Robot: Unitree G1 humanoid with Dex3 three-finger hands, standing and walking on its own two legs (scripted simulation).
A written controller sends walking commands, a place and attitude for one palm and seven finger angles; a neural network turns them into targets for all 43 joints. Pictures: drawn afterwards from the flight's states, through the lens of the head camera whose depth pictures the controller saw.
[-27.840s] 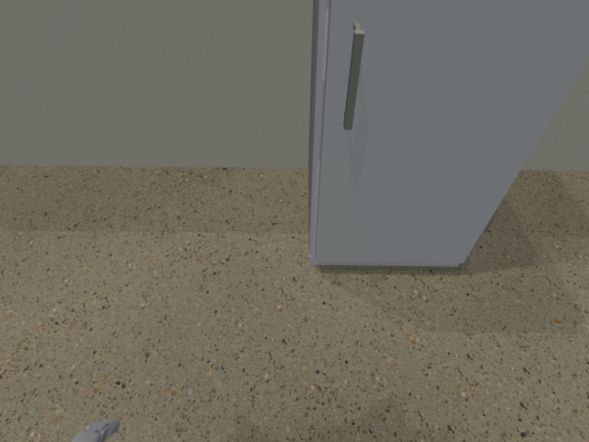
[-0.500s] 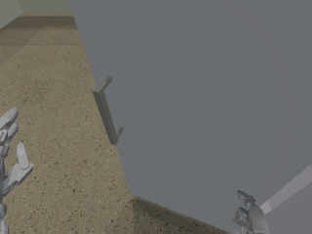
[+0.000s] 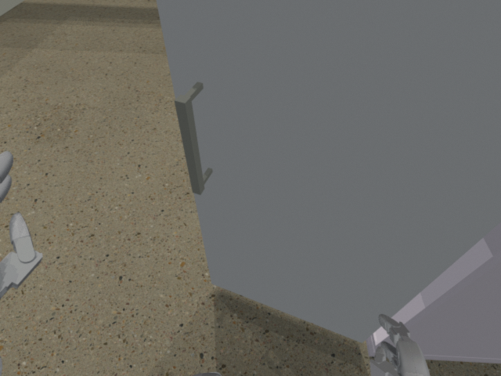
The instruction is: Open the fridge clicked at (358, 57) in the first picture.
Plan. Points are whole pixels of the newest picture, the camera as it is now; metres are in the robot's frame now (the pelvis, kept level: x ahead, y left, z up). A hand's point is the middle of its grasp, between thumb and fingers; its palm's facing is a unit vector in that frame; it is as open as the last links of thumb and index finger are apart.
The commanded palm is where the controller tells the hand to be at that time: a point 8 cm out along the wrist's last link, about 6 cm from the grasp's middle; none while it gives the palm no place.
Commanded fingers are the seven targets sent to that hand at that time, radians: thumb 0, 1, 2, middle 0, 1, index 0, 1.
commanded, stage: step back with the hand held close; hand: left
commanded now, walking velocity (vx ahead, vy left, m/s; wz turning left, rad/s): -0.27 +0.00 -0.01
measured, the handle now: (197, 144) +0.48 +0.14 +0.10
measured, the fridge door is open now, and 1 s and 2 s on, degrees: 71 71 71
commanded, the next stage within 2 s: stop stepping back and stand still in 0.54 s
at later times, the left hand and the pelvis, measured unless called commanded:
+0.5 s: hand out of the picture +0.12 +0.30 +0.18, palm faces +0.45 -0.74 -0.49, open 7.4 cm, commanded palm +0.05 +0.32 +0.19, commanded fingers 0.00 0.90 0.90 -0.20 -0.30 -0.20 -0.30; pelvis -0.08 +0.02 +0.00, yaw +1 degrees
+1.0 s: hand out of the picture +0.00 +0.31 +0.18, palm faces +0.35 -0.81 -0.46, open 7.4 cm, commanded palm -0.04 +0.35 +0.19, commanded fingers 0.00 0.90 0.90 -0.20 -0.30 -0.20 -0.30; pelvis -0.20 +0.06 +0.01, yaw -5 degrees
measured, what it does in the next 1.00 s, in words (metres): walks backwards: right foot, then right foot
